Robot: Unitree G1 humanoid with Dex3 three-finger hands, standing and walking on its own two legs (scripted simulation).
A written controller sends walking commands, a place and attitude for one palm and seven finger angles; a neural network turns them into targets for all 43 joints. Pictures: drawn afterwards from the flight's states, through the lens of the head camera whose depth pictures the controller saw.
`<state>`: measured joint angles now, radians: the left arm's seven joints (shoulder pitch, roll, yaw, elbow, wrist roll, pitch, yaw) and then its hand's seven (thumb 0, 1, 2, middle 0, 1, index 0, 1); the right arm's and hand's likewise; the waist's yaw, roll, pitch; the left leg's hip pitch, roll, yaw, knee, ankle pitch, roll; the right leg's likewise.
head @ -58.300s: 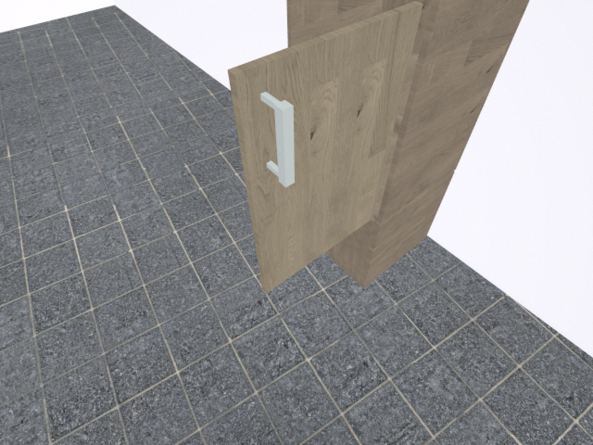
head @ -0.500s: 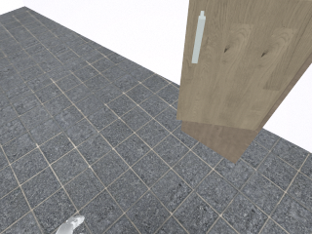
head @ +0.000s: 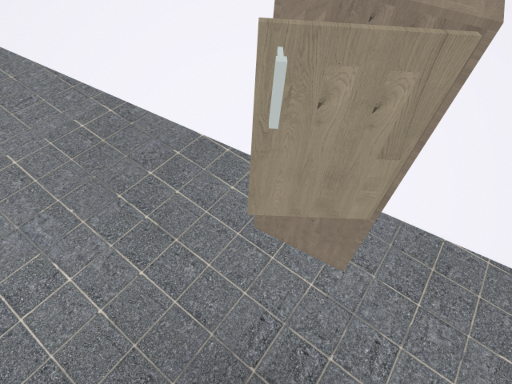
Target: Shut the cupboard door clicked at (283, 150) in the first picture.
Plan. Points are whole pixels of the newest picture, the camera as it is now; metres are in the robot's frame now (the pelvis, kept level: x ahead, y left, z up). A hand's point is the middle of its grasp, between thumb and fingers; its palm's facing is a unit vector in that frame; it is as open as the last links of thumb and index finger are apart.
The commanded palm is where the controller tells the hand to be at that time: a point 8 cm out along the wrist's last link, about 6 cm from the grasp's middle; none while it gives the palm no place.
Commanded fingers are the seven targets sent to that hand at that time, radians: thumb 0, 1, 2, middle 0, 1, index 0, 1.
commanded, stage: take the last steps up to it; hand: left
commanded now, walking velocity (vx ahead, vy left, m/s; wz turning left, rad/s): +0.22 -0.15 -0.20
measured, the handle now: (276, 89) +0.62 -0.01 +0.13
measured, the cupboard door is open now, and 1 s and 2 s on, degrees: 28 28 28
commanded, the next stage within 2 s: come to a stop and stand still in 0.34 s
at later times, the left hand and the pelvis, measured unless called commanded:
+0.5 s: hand out of the picture +0.14 +0.11 -0.21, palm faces -0.05 -0.99 -0.11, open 7.4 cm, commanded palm none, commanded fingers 0.00 0.90 0.90 -0.20 -0.30 -0.20 -0.30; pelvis +0.12 -0.06 -0.02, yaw -4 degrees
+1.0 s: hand (221, 334) +0.24 +0.07 -0.17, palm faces -0.04 -0.96 -0.26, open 7.4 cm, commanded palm none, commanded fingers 0.00 0.90 0.90 -0.20 -0.30 -0.20 -0.30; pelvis +0.16 -0.11 -0.01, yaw -4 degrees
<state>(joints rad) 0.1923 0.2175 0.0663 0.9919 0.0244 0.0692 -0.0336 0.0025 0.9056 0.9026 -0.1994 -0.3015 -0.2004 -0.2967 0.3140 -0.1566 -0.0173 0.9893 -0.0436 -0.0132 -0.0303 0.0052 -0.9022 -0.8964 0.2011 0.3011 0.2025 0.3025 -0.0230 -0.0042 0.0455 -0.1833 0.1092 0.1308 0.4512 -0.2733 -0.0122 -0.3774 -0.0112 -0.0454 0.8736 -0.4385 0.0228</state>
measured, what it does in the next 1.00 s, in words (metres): walks ahead: right foot, then left foot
